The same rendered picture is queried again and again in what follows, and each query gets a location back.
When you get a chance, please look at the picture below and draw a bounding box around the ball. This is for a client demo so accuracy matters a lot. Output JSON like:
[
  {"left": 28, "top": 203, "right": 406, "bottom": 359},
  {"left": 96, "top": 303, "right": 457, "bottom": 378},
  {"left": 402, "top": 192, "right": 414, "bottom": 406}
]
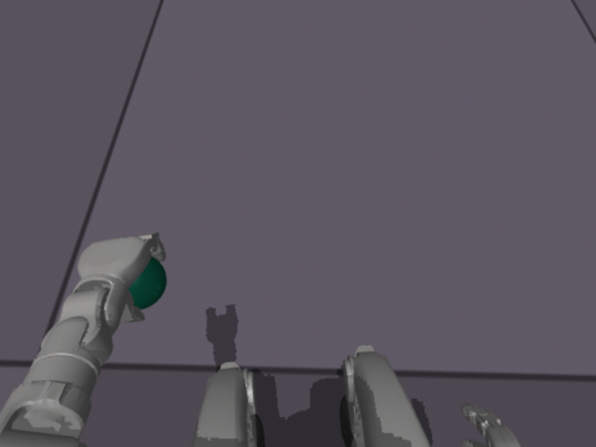
[{"left": 129, "top": 257, "right": 167, "bottom": 310}]

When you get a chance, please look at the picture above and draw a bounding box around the left robot hand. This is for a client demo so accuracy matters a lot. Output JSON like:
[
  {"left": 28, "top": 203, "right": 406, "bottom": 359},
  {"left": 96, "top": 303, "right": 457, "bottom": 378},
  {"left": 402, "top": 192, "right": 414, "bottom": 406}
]
[{"left": 77, "top": 232, "right": 166, "bottom": 323}]

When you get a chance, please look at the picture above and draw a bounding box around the right robot hand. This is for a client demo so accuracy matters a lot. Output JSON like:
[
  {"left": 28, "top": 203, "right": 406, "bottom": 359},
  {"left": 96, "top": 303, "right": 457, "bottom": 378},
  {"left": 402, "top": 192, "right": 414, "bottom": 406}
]
[{"left": 461, "top": 403, "right": 521, "bottom": 447}]

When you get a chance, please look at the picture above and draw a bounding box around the left robot arm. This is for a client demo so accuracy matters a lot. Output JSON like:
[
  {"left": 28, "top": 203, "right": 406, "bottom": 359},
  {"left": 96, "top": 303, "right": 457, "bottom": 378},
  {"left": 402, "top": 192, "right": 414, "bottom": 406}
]
[{"left": 0, "top": 274, "right": 129, "bottom": 447}]

